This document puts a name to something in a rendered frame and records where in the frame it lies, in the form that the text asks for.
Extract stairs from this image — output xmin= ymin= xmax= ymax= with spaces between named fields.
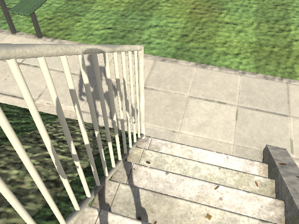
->
xmin=73 ymin=136 xmax=285 ymax=224

